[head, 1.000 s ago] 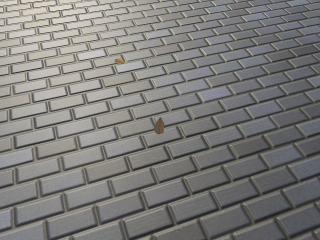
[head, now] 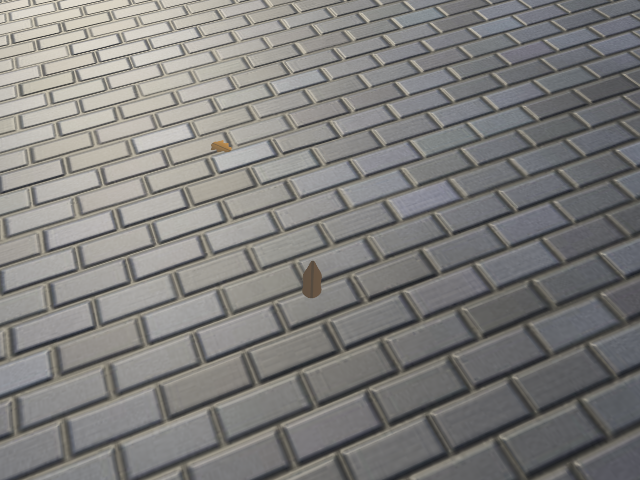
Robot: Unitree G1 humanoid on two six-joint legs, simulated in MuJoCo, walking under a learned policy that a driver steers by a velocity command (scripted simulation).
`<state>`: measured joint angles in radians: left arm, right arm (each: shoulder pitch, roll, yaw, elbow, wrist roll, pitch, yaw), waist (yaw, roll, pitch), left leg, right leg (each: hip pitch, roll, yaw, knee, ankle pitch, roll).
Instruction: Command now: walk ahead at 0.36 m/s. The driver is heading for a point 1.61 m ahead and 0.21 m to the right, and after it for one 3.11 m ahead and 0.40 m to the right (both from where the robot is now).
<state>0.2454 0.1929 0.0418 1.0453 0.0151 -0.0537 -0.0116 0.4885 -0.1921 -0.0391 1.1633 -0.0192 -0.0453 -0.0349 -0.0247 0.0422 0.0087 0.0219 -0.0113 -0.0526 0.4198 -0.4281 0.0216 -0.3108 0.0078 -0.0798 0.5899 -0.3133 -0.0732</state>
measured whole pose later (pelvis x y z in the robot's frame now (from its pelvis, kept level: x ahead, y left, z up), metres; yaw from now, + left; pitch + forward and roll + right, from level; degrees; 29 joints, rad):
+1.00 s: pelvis +0.53 -0.02 +0.00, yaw -1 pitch +1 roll +1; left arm -0.01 0.17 0.03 0.89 0.02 -0.04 -0.03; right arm 0.49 -0.16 -0.03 1.10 -0.03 -0.10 -0.02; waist -0.07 -0.02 0.06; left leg 0.13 -0.08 0.08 0.19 -0.34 0.07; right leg -0.55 -0.04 -0.09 0.58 -0.08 -0.08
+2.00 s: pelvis +1.06 -0.01 +0.01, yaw -12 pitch +0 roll +1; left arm 0.12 0.20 0.06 0.90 0.03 -0.01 -0.05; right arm 0.42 -0.17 -0.05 1.02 -0.02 -0.11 -0.02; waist -0.03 -0.03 0.05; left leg 0.04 -0.04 0.28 0.23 -0.28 0.05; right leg -0.65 -0.09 -0.06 0.80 -0.01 -0.07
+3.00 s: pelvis +1.59 -0.21 +0.02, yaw -21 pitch +1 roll +0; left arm 0.15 0.25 0.02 0.78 0.05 -0.04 -0.02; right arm 0.39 -0.25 -0.06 0.90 0.00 -0.05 0.02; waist -0.03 -0.04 0.04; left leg -0.14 -0.14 -0.06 0.31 -0.16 0.12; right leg -0.63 -0.10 0.06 0.93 -0.18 0.03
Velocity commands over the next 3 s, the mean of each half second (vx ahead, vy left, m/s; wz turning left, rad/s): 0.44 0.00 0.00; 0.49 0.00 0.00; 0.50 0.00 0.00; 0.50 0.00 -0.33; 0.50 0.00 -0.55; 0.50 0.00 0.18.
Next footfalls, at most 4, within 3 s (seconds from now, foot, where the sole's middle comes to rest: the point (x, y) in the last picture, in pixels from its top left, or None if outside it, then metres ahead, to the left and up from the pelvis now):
0.50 left None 0.42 0.05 -0.77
1.04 right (395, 388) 0.73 -0.12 -0.77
1.60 left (313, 287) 1.03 0.06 -0.77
2.16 right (384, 218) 1.27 -0.15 -0.77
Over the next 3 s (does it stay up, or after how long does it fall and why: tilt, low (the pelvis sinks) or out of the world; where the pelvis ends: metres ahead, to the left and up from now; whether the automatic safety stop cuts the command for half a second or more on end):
stays up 1.59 -0.21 0.02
